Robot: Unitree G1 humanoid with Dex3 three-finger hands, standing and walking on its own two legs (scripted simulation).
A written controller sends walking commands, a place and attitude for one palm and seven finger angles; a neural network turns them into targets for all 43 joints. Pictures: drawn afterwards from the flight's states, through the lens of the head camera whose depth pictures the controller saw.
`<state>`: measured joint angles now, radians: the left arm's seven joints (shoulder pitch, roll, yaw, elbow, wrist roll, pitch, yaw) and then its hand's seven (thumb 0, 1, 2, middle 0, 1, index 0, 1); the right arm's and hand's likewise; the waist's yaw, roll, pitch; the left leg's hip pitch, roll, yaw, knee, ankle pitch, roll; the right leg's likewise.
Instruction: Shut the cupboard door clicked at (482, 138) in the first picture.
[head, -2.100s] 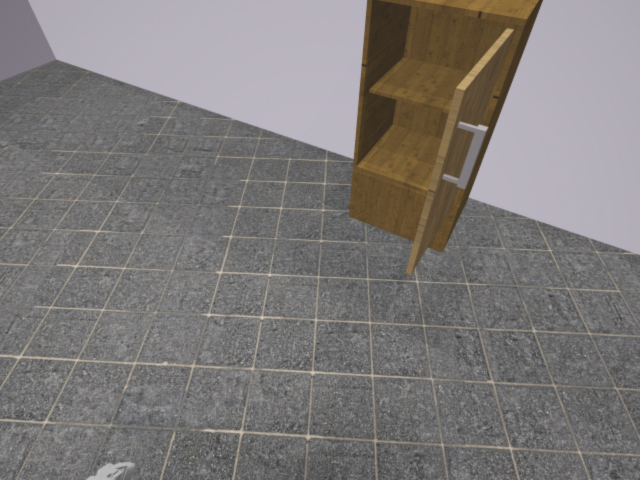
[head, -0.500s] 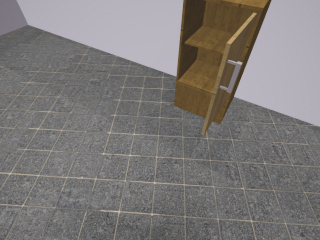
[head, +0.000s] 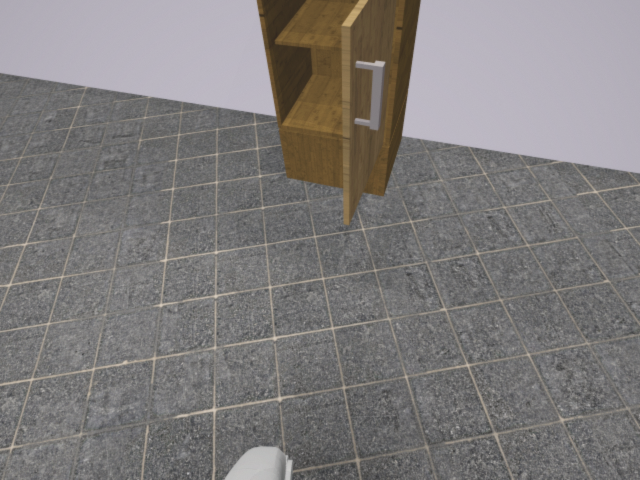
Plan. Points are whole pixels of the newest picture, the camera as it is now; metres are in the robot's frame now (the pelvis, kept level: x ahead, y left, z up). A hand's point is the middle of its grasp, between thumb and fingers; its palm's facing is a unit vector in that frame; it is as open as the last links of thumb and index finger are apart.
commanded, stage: walk around to get in front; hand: left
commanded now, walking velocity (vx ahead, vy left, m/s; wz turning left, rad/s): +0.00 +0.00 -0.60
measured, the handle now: (368, 96) +0.88 -0.03 -0.04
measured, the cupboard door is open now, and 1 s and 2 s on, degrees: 88 88 88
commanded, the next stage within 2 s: none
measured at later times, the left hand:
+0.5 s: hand out of the picture +0.09 +0.27 -0.17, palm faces -0.19 -0.95 -0.23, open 7.4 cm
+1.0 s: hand (241, 452) +0.17 +0.15 -0.16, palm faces -0.60 -0.76 -0.25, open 7.4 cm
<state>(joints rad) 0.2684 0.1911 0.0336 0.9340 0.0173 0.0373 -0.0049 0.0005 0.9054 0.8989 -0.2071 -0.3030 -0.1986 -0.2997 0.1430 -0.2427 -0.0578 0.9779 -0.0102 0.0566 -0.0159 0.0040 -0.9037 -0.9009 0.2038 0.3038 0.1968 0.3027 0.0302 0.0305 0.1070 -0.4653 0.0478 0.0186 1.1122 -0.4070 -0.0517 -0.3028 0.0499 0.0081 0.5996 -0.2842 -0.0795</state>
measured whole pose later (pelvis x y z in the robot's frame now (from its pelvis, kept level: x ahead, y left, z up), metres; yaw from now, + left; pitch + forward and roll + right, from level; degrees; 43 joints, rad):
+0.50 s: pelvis -0.02 +0.07 +0.00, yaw -16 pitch +1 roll +0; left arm 0.23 0.28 0.08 0.91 0.02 0.07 -0.01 0.00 0.91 0.90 -0.21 -0.30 -0.20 -0.30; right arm 0.13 -0.21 -0.04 0.88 0.00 0.01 -0.03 0.00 -0.90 -0.90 0.20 0.30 0.20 0.30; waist 0.03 -0.07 0.04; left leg -0.25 -0.01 0.00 0.53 -0.30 0.02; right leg -0.44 0.13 0.20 0.71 -0.34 0.02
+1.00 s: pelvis -0.05 +0.06 -0.01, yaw -37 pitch +1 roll +0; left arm 0.13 0.21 0.06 0.89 0.02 0.04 -0.03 0.00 0.91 0.90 -0.20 -0.30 -0.19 -0.30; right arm 0.31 -0.25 -0.07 0.97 -0.02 0.03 -0.02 0.00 -0.90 -0.90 0.20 0.30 0.20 0.30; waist -0.04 0.05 0.09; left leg -0.30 0.17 0.23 0.80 -0.47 -0.05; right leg -0.29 -0.01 -0.07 0.62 -0.34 0.00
